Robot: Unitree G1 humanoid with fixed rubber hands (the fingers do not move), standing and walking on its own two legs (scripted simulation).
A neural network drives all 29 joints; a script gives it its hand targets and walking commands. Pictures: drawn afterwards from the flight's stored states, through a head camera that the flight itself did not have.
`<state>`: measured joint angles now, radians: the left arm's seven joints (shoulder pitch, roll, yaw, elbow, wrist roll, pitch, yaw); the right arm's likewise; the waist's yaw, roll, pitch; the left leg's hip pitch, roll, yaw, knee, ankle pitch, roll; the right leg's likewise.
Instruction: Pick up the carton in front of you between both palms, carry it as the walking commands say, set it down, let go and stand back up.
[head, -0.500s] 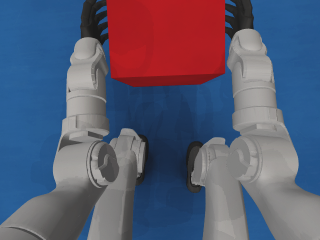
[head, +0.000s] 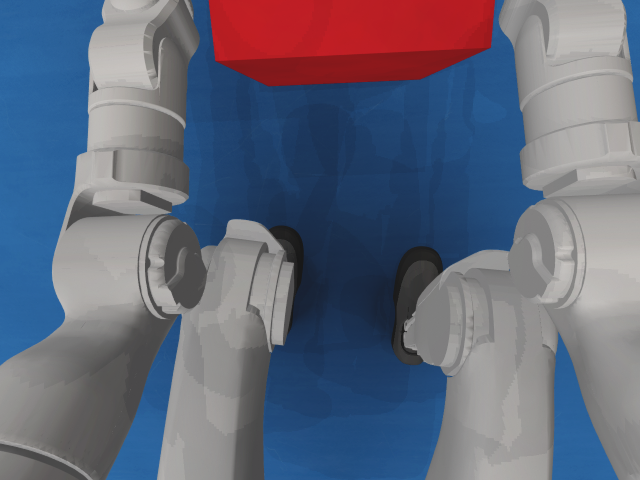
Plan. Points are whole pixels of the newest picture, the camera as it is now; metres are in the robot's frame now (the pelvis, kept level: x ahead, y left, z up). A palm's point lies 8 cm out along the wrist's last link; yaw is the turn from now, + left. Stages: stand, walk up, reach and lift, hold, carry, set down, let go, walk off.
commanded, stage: set down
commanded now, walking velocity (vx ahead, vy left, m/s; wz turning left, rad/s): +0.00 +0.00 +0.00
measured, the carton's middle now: out of the picture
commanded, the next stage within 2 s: none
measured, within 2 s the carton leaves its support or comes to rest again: rests again in 0.26 s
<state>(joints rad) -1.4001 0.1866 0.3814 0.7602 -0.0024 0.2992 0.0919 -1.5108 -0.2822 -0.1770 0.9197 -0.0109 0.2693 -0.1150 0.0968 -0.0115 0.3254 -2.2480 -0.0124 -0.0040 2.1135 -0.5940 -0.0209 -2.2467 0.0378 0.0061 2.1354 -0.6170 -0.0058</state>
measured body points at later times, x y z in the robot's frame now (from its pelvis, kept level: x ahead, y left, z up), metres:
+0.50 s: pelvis -0.01 +0.00 -0.03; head +0.36 +0.00 +0.21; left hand +0.54 +0.21 -0.19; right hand +0.58 -0.10 -0.20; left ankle +0.10 +0.12 -0.36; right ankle +0.09 -0.11 -0.36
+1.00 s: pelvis -0.01 -0.01 -0.03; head +0.37 -0.01 +0.19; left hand +0.54 +0.21 -0.20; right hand +0.58 -0.10 -0.21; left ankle +0.10 +0.12 -0.36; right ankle +0.09 -0.11 -0.36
